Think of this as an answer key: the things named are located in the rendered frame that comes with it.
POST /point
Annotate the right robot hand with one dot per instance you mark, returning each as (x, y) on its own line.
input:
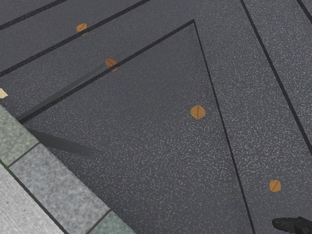
(298, 225)

